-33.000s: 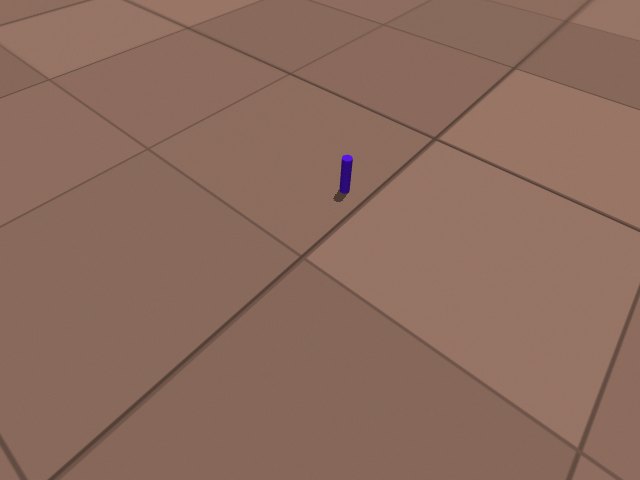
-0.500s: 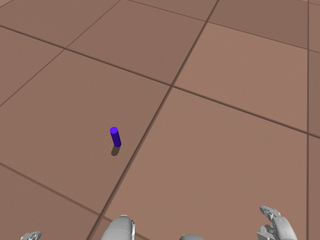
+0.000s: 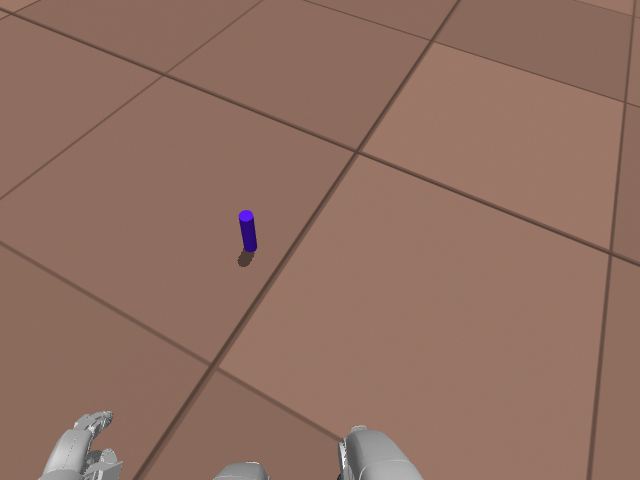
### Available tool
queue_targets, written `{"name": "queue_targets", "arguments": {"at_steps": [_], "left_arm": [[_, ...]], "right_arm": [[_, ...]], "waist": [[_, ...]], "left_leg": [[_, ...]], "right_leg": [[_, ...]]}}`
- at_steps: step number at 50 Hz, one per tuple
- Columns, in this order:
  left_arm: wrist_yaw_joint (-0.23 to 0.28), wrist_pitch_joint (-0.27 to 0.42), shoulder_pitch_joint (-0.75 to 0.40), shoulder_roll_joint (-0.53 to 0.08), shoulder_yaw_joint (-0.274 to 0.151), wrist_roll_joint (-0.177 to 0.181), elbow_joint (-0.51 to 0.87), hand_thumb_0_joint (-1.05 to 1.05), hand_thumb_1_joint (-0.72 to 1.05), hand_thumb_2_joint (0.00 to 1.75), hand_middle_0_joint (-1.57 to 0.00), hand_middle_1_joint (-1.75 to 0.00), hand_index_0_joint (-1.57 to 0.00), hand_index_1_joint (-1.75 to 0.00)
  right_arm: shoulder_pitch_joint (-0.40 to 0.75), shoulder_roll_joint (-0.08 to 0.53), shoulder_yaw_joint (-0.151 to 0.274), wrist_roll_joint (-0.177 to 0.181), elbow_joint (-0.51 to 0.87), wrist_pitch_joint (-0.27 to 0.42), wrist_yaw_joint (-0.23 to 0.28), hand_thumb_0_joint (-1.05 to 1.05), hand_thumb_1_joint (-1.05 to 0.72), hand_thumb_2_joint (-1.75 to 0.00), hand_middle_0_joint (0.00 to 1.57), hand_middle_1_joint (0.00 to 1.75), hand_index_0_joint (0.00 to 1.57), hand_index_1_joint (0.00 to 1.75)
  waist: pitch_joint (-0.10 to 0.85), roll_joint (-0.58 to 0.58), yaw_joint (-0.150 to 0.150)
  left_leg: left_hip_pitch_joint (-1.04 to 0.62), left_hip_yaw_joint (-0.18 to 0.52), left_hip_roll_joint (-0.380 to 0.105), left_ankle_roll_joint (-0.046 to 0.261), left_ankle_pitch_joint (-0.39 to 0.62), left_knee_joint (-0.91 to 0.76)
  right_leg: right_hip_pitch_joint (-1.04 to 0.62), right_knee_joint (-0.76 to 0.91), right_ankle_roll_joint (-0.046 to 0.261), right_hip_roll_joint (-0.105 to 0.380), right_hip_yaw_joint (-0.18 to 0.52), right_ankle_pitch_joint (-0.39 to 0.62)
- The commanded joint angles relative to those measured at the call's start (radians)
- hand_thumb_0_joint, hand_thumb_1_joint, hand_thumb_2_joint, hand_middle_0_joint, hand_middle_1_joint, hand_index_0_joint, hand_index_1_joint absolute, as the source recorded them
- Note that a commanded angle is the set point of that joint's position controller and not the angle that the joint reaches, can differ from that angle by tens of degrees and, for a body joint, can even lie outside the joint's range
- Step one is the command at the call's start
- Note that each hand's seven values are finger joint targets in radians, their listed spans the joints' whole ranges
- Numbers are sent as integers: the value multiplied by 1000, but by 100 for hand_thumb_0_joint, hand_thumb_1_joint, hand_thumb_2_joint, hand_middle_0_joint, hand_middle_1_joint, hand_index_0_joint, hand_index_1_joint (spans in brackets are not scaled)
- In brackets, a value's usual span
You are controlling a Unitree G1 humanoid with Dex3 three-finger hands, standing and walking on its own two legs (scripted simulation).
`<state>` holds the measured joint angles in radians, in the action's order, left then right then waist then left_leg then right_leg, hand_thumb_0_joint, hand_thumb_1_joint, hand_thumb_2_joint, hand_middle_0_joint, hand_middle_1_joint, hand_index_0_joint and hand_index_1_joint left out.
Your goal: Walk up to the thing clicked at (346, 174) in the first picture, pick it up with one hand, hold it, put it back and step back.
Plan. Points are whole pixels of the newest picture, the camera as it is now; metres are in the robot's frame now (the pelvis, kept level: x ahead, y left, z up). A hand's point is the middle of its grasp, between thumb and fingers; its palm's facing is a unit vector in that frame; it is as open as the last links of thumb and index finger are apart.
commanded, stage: step back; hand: left
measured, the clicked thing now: (248, 232) +0.89 +0.21 -0.66
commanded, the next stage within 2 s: stand in 1.36 s
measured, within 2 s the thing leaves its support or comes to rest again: neither
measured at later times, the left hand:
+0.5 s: hand out of the picture -0.06 +0.25 -0.13, palm faces -0.01 -0.90 -0.43, open 7.4 cm
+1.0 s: hand out of the picture +0.00 +0.22 -0.13, palm faces +0.02 -0.92 -0.38, open 7.4 cm
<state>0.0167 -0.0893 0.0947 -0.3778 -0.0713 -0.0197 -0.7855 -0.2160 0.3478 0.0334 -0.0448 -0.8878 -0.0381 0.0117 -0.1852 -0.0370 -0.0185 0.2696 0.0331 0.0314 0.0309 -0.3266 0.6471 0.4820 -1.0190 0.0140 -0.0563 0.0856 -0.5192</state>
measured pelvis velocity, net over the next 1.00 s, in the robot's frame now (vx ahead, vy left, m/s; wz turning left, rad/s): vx -0.09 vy -0.04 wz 0.00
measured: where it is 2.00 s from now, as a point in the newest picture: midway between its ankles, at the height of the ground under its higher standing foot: outside the picture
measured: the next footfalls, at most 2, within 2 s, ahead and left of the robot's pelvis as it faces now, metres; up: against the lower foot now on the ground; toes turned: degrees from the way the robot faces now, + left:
right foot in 0.22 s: -0.09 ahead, -0.15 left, +0.00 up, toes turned -2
left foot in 0.54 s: -0.08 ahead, +0.11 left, +0.00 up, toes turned -4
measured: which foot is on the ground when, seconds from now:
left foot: down 0.00-0.26, up 0.28-0.52, down 0.54-0.86, up 0.88-1.00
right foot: up 0.00-0.20, down 0.22-0.58, up 0.60-0.82, down 0.84-1.00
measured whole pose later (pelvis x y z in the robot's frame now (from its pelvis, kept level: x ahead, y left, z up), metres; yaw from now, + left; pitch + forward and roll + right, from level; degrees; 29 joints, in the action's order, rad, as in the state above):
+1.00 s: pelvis -0.09 -0.04 +0.01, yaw +0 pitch -3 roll +0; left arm -0.01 0.04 0.16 -0.33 -0.06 -0.04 -0.98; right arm -0.24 0.39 0.05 -0.02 -0.99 -0.01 0.01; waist -0.07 0.04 0.02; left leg 0.32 0.08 0.02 0.01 -0.51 0.85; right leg 0.27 -0.59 0.03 0.02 -0.06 -0.28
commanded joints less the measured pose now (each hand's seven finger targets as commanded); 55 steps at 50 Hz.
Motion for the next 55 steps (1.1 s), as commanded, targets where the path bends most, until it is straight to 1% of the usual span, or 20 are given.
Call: {"name": "queue_targets", "arguments": {"at_steps": [1,7,10,12,13,14,17,23,26,28,29,31,34,37,41,42,43,45,49,55], "left_arm": [[6,27,84,-202,-61,12,50,0,90,90,-20,-30,-20,-30],[-2,78,89,-168,-41,0,25,0,90,90,-20,-30,-20,-30],[3,103,181,-163,-46,-9,-69,0,90,90,-20,-30,-20,-30],[6,118,199,-257,-73,-34,-90,0,90,90,-20,-30,-20,-30],[5,117,138,-338,-89,-31,-54,0,90,90,-20,-30,-20,-30],[7,114,45,-394,-93,-35,-31,0,90,90,-20,-30,-20,-30],[10,127,-35,-258,-60,-27,-26,0,90,90,-20,-30,-20,-30],[-6,133,124,-272,-75,-30,-82,0,90,90,-20,-30,-20,-30],[-16,113,91,-258,-58,-15,-68,0,90,90,-20,-30,-20,-30],[-15,112,104,-147,-23,-5,-53,0,90,90,-20,-30,-20,-30],[-13,111,41,-162,-26,5,-51,0,90,90,-20,-30,-20,-30],[-15,119,16,-254,-47,-4,-56,0,90,90,-20,-30,-20,-30],[-31,125,72,-211,-41,0,-86,0,90,90,-20,-30,-20,-30],[-36,125,71,-192,-42,1,-98,0,90,90,-20,-30,-20,-30],[-18,141,159,-175,-47,-6,-158,0,90,90,-20,-30,-20,-30],[-9,146,180,-198,-56,-11,-167,0,90,90,-20,-30,-20,-30],[0,153,195,-260,-71,-25,-163,0,90,90,-20,-30,-20,-30],[-5,151,45,-321,-74,-21,-111,0,90,90,-20,-30,-20,-30],[-4,157,11,-248,-50,-11,-120,0,90,90,-20,-30,-20,-30],[-4,144,-28,-239,-41,2,-122,0,90,90,-20,-30,-20,-30]], "right_arm": [[113,271,69,1,128,38,30,0,-90,-90,20,30,20,30],[41,274,81,6,107,27,18,0,-90,-90,20,30,20,30],[72,294,82,10,101,2,4,0,-90,-90,20,30,20,30],[68,205,55,23,118,1,-1,0,-90,-90,20,30,20,30],[116,191,50,22,137,4,5,0,-90,-90,20,30,20,30],[138,255,79,20,114,3,10,0,-90,-90,20,30,20,30],[85,238,71,36,52,15,-4,0,-90,-90,20,30,20,30],[99,212,54,13,40,54,-19,0,-90,-90,20,30,20,30],[3,204,68,11,-9,79,-16,0,-90,-90,20,30,20,30],[-71,274,101,-5,-32,94,-8,0,-90,-90,20,30,20,30],[-70,372,115,-3,-23,91,-10,0,-90,-90,20,30,20,30],[-32,363,118,6,-16,86,-16,0,-90,-90,20,30,20,30],[-7,279,90,5,-4,96,-12,0,-90,-90,20,30,20,30],[3,290,91,6,-3,88,-16,0,-90,-90,20,30,20,30],[68,223,59,26,18,60,-17,0,-90,-90,20,30,20,30],[45,174,41,33,19,58,-13,0,-90,-90,20,30,20,30],[22,124,25,41,29,59,-8,0,-90,-90,20,30,20,30],[-35,220,55,28,-19,46,9,0,-90,-90,20,30,20,30],[-45,207,49,31,-64,54,-1,0,-90,-90,20,30,20,30],[-54,179,45,21,-97,62,-1,0,-90,-90,20,30,20,30]], "waist": [[179,128,67],[248,237,1],[271,223,29],[236,-20,38],[186,-118,64],[107,-174,73],[44,-63,10],[99,-187,94],[167,-127,36],[252,114,10],[185,208,-14],[82,132,-7],[72,147,17],[79,206,1],[157,158,77],[187,73,90],[194,-111,93],[138,-76,53],[116,-69,33],[205,-132,12]], "left_leg": [[-1,175,-265,181,547,-208],[-203,161,-260,200,309,-149],[-67,102,-210,141,159,-67],[247,41,-78,39,-69,134],[264,77,-10,-16,-220,193],[131,142,-41,-38,-222,327],[147,118,12,-32,-96,353],[229,27,-14,-47,-194,32],[-48,-51,18,-26,-32,-296],[-328,305,-183,48,-37,-378],[-272,561,-343,162,-268,-417],[-90,528,-374,246,-338,-428],[-105,301,-242,154,-121,-383],[-19,258,-224,149,-109,-372],[142,113,-149,75,-29,-150],[196,93,-110,43,-16,-45],[287,68,10,-1,-115,140],[169,90,-33,-24,-286,293],[115,91,-44,-16,-160,223],[-12,-56,-32,-27,-10,-102]], "right_leg": [[-6,-263,4,-45,94,13],[-83,282,-29,51,-26,9],[-319,667,-5,12,-121,211],[-451,677,64,162,213,123],[-219,745,177,379,452,-92],[37,799,260,471,563,-204],[-51,692,174,295,211,105],[-356,689,162,283,221,-11],[-282,546,132,258,113,196],[-33,234,40,126,-28,219],[139,146,9,45,-124,-31],[62,87,20,118,-21,-41],[46,176,16,113,-57,75],[-84,295,2,88,-105,116],[-419,568,9,32,-154,286],[-508,599,18,81,-68,287],[-520,704,64,270,227,216],[-234,787,236,483,457,-54],[-198,713,159,339,175,220],[-269,560,131,297,25,562]]}}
